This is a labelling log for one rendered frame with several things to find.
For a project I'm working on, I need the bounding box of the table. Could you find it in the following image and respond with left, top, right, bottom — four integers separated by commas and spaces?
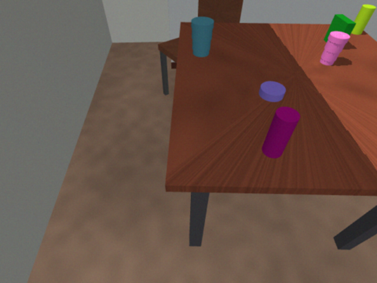
165, 22, 377, 250

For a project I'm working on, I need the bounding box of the chair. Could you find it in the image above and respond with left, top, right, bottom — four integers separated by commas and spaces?
158, 0, 243, 95

